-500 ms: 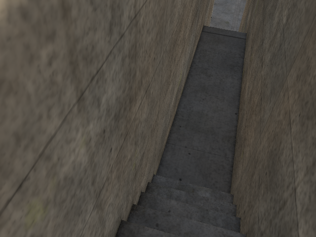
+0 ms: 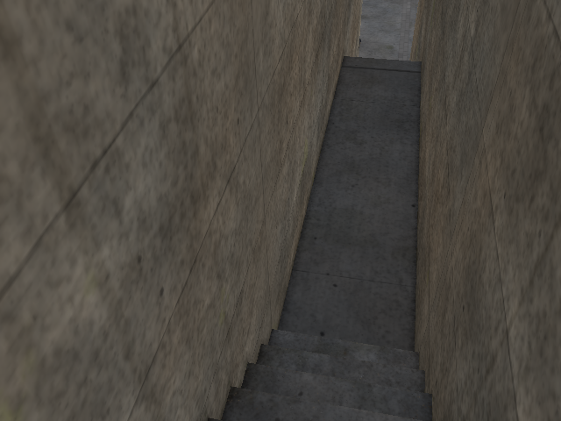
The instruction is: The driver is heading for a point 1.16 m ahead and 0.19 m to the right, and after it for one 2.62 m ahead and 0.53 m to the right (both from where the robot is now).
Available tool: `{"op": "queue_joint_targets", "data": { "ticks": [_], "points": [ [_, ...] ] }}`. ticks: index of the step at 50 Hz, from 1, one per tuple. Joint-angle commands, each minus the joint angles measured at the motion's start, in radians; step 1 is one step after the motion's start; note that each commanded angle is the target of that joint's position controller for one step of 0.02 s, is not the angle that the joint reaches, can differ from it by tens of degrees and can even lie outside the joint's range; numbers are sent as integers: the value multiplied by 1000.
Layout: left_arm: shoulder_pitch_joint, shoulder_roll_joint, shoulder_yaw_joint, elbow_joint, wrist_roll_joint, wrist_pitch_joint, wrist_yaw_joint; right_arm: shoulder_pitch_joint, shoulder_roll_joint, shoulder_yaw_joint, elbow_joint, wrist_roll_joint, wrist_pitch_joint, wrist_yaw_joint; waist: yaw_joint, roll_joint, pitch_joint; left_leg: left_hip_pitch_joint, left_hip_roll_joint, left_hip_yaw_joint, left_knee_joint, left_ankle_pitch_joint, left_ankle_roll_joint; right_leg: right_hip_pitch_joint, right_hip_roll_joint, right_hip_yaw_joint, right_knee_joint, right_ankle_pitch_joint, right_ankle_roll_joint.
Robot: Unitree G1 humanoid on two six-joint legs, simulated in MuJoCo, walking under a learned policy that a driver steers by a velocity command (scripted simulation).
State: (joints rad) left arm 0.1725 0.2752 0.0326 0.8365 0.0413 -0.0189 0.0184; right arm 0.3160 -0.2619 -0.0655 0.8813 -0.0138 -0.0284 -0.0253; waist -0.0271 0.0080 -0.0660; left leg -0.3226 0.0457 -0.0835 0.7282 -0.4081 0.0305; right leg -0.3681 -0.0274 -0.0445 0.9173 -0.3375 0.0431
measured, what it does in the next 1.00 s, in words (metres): goes down: left foot 0.20 m lower, then right foot 0.21 m lower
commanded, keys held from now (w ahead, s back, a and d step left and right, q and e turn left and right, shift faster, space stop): w+shift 1.00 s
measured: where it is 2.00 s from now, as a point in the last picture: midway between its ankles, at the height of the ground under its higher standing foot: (341, 382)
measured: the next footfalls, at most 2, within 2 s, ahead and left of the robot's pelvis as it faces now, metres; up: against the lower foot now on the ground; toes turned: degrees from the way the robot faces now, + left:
left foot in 0.46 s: +0.23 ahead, -0.03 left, -0.20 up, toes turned -7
right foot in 0.76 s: +0.42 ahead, -0.30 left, -0.41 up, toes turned +3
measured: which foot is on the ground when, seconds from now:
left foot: down 0.00-0.02, up 0.04-0.44, down 0.46-0.76, up 0.78-1.00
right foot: down 0.00-0.40, up 0.42-0.74, down 0.76-1.00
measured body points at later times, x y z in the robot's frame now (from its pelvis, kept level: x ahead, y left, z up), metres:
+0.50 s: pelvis +0.21 -0.09 -0.18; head +0.26 -0.12 +0.27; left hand +0.16 +0.17 -0.30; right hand +0.33 -0.31 -0.33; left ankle +0.19 -0.03 -0.92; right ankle +0.10 -0.17 -0.65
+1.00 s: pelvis +0.59 -0.19 -0.50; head +0.62 -0.21 -0.05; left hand +0.46 +0.07 -0.61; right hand +0.68 -0.43 -0.65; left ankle +0.72 -0.07 -1.18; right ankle +0.38 -0.29 -1.11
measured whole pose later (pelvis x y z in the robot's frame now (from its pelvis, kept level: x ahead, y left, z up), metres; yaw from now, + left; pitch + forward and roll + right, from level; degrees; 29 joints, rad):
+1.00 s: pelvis +0.59 -0.19 -0.50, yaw -1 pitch +0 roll +1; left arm 0.59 0.21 0.03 1.08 -0.05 -0.13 0.06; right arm 0.21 -0.23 -0.02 0.95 -0.04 -0.08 0.01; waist 0.05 0.04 0.05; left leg -0.62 -0.07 -0.05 0.82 0.35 0.03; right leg -0.16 0.02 0.01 1.19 -0.89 -0.07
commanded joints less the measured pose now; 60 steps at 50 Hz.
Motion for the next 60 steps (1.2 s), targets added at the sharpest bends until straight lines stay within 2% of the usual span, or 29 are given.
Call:
{"op": "queue_joint_targets", "data": {
  "ticks": [1, 2, 4, 5, 6, 8, 12, 18, 19, 21, 22, 24, 26, 27, 31, 35, 37, 38, 39, 40, 43, 44, 48, 50, 52, 53, 55, 57, 60],
  "points": [
    [661, 47, 15, 132, 4, -19, -3, -446, -32, 16, -156, -18, -18, 3, 407, -186, 206, -748, -121, -21, 603, 118, 153, 511, 40, -1, -210, -118, -21],
    [613, 88, -10, 94, -40, -50, -26, -427, 125, 65, -194, -28, -27, -22, 290, -412, 290, -1075, -285, -150, 823, -284, 143, 472, -165, 379, -129, 287, -43],
    [458, 169, 14, 53, -51, -80, -9, -270, 80, 57, -167, -44, -21, -7, 108, -244, 194, -1020, -224, -298, 787, -61, 88, 293, -357, 888, -487, -100, -99],
    [290, 161, 13, 17, -4, -70, 4, -247, -20, 27, -113, -51, -21, 6, 26, -16, 213, -870, -152, -308, 696, 162, 55, 94, -336, 753, -470, -387, -120],
    [208, 135, 3, 7, 13, -82, 2, -263, -3, 26, -108, -39, -6, 3, -7, -44, 208, -775, -159, -234, 729, 248, 25, -27, -317, 712, -418, -223, -133],
    [164, 114, -2, 21, -43, -108, -8, -228, -13, 33, -105, -37, 3, 27, -83, 137, 226, -594, -134, -201, 561, 611, 11, -205, -158, 414, -171, -213, -89],
    [265, 107, -17, 37, -108, -141, -12, -380, -1, 50, -140, -33, -4, 46, 30, -44, 194, -226, -191, 10, 354, 1006, -25, -331, -77, 301, -235, -267, -156],
    [406, 47, 4, 104, -28, -70, 12, -365, 32, 62, -108, -2, 8, 29, 157, -141, 173, -131, -171, 99, -68, 761, 6, 54, -10, 204, 148, 325, -180],
    [412, 62, 4, 103, -42, -69, 16, -240, 22, 52, -84, -30, 13, 17, 122, -262, 103, -62, -185, 72, 21, 655, 50, 95, -24, 215, 287, 728, -174],
    [342, 48, 15, 97, -21, -50, 21, -35, -49, 28, -1, -27, 7, 19, 1, -46, 194, 228, -137, 15, -407, 459, 103, -157, -5, 225, 635, 916, -147],
    [176, 67, 30, 70, -28, -46, 18, 158, -52, 23, 52, -20, 11, 17, -165, 87, 182, 477, -35, -69, -603, 617, 204, -425, 91, 118, 1084, 403, -142],
    [239, -51, -4, 11, -12, -75, 17, 138, -78, 35, 58, -4, -1, 21, -15, 104, -4, 777, 198, -235, -32, 1331, 211, -862, 91, 188, 1119, -345, -185],
    [245, 38, 24, -21, -19, -109, 20, 39, -109, 3, 49, 9, -70, 3, 61, 50, 3, 641, 342, -423, -147, 644, 328, -917, -42, 389, 623, -206, -125],
    [141, 122, 34, -73, -23, -95, 13, -114, -74, 23, -17, 37, -107, -15, 116, -40, 45, 351, 276, -357, -343, 283, 269, -632, -123, 369, 70, 248, -52],
    [112, -61, -6, -4, -39, -82, -40, -75, -14, 51, 54, 80, -147, -11, 96, -69, 55, -388, -65, -54, -92, 49, 174, 318, 19, 63, -248, 1126, -22],
    [172, -2, 7, 28, -26, -47, 12, 3, -25, 42, 105, -11, -95, 17, 26, 147, 160, -187, -102, -74, 275, 268, 149, 251, 46, 42, -309, 838, -63],
    [416, 112, 51, 98, 4, -29, 38, -9, -96, 30, 109, -74, -63, 27, 144, 139, 106, -91, -89, -119, 705, 720, 176, 370, 19, 79, -364, 585, -112],
    [574, 168, 87, 143, -9, -45, 43, -73, -97, 14, 131, -52, -55, 30, 247, 91, 103, -294, -153, -138, 1027, 720, 148, 583, -72, 199, -513, 578, -132],
    [732, 258, 112, 177, -33, -63, 37, -234, -66, 13, 94, -40, -45, 3, 396, -73, 227, -599, -313, -93, 1516, 54, 128, 677, -225, 274, -569, 978, -238],
    [553, 275, 94, 184, -51, -103, 9, -5, 43, 49, 21, -14, -58, -7, 71, -312, 226, -874, -232, -63, 1274, -334, 131, 800, -304, 300, -191, 1567, -162],
    [519, 102, 41, 189, -60, -124, 5, -48, -85, 21, 73, -79, -70, -7, 124, -44, 187, -865, -115, -122, 866, -58, 138, 519, -217, 311, -180, 807, -152],
    [459, 75, 19, 173, -73, -136, 21, -57, -75, 14, 45, -86, -73, 0, 70, -116, 219, -664, -108, -182, 526, 73, 88, 305, -253, 361, -163, 1019, -189],
    [180, 40, 1, 126, -119, -148, 55, 30, 7, 39, 97, -21, -56, 46, -85, -66, 154, 165, -169, 156, 98, 993, -20, -432, -17, 68, 89, 160, -167],
    [224, 49, 12, 156, -69, -134, 39, 15, 65, 52, 56, -13, -46, 37, -18, -96, 148, 367, -180, 235, -177, 1074, -10, -365, 39, 9, 267, 287, -175],
    [-84, 173, 39, 78, -99, -136, 13, 655, -78, 0, 235, -80, -17, -2, -423, -44, -3, 921, -72, 99, 22, 826, 132, -740, -3, 94, 988, 423, -179],
    [-235, 106, 23, 49, -60, -140, 12, 644, -141, -10, 197, -49, -21, 0, -518, 123, 142, 776, 8, 26, -196, 648, 186, -816, 152, 50, 1347, -187, -192],
    [240, -53, -3, 58, -16, -132, 23, 369, -161, 15, 167, -43, -47, 29, -64, 65, 80, 646, 227, -359, 36, 796, 224, -885, 95, 301, 983, -221, -244],
    [159, 19, 14, 37, 17, -110, 33, 133, -82, 36, 116, -33, -110, 25, 44, -114, 177, 151, 293, -453, -108, 155, 279, -684, -27, 383, 404, -11, -143],
    [176, 37, 16, 61, 1, -69, 28, -31, -52, 32, 98, 1, -159, -4, 144, -35, 170, -542, 160, -344, 66, -20, 273, -9, -33, 211, 164, 747, -35]
  ]
}}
